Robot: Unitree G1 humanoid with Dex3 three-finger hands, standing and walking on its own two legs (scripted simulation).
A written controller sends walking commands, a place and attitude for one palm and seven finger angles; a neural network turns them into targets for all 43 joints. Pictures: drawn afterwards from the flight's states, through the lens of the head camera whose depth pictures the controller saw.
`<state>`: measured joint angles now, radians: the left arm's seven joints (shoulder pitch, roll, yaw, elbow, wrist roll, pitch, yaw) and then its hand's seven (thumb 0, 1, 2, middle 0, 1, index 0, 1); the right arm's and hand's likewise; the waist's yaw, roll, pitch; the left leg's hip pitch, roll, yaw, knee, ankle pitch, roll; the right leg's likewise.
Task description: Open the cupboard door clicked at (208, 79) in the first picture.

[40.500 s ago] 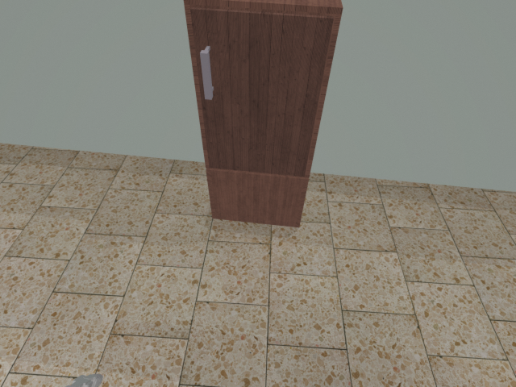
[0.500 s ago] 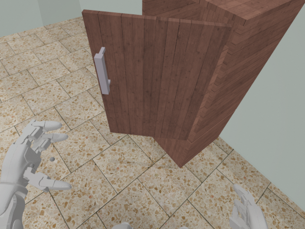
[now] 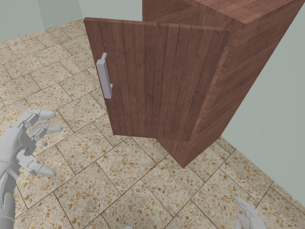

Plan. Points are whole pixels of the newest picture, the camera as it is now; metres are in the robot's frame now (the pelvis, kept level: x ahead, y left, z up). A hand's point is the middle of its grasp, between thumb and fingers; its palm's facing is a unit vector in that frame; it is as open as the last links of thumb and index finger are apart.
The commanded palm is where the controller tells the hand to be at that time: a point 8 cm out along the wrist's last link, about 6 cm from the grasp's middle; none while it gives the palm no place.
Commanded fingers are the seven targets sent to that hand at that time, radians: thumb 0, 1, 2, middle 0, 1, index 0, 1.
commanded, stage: raise the hand with hooked fingers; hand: left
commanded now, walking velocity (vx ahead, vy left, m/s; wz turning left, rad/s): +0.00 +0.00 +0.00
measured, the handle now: (106, 76) +0.56 +0.19 +0.06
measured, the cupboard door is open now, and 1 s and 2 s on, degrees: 46 46 46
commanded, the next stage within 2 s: move the hooked fingers beside the handle in 0.34 s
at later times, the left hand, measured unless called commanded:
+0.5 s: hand (53, 145) +0.29 +0.25 +0.08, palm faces +0.03 -1.00 -0.06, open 14.0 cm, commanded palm +0.27 +0.30 +0.08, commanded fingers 0.00 -0.50 0.30 -0.30 -1.20 -0.30 -1.20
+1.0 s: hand (64, 119) +0.36 +0.25 +0.07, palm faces +0.00 -1.00 -0.04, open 14.0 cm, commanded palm +0.34 +0.30 +0.07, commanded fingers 0.00 -0.50 0.30 -0.30 -1.20 -0.30 -1.20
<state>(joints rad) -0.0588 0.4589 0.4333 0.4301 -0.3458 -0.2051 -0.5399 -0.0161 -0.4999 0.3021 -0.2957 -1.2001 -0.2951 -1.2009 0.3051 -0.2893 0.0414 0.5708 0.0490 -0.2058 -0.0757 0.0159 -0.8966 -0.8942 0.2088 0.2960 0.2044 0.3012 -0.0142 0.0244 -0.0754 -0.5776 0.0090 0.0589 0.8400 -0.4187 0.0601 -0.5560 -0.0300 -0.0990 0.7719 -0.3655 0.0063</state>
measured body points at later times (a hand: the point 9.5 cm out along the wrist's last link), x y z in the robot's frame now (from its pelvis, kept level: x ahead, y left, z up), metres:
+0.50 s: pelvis +0.00 -0.02 +0.00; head +0.04 -0.02 +0.45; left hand +0.28 +0.31 +0.08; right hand +0.15 -0.27 -0.08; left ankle +0.00 +0.07 -0.70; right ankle +0.01 -0.13 -0.70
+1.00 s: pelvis +0.00 -0.03 -0.01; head +0.07 -0.03 +0.44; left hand +0.36 +0.31 +0.08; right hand +0.09 -0.31 -0.10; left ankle +0.00 +0.07 -0.70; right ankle +0.01 -0.13 -0.70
